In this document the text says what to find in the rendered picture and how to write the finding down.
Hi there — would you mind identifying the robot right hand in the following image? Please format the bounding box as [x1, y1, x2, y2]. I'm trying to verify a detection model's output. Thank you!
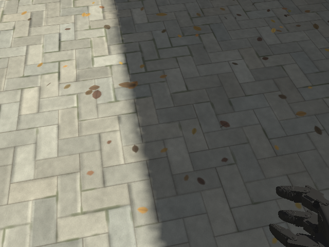
[269, 185, 329, 247]

